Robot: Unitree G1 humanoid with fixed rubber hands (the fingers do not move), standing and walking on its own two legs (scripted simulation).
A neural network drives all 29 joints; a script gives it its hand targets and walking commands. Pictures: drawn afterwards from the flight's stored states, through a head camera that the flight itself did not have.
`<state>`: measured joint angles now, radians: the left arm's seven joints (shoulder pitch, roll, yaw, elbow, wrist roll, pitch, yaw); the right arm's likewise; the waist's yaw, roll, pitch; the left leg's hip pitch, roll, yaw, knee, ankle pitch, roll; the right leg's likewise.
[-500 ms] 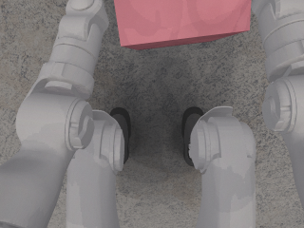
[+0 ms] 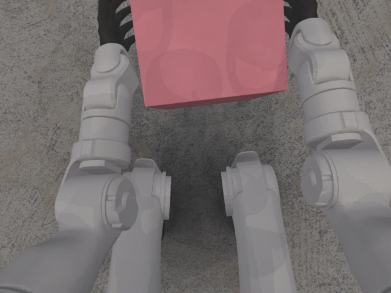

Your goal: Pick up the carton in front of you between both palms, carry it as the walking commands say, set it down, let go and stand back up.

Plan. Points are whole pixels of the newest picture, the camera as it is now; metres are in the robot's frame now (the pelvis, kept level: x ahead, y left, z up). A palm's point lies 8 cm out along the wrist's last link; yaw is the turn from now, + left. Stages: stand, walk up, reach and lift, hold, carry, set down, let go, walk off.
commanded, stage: reach and lift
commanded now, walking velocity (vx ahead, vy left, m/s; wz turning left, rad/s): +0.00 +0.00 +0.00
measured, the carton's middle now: (205, 49) +0.53 -0.05 -0.17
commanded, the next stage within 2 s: none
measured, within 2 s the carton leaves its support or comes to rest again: neither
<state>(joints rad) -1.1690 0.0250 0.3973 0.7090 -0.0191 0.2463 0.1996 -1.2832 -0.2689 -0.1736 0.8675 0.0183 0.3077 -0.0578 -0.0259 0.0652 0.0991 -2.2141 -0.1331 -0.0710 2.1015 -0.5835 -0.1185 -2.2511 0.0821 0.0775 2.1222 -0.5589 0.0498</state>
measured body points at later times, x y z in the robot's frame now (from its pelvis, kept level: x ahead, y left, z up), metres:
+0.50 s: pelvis +0.00 +0.01 +0.12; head +0.26 -0.03 +0.50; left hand +0.50 +0.11 +0.06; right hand +0.49 -0.20 +0.06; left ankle +0.11 +0.14 -0.36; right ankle +0.11 -0.13 -0.36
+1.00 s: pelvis +0.05 +0.01 +0.26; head +0.19 -0.02 +0.69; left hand +0.46 +0.12 +0.23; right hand +0.44 -0.18 +0.22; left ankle +0.11 +0.14 -0.36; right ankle +0.11 -0.13 -0.36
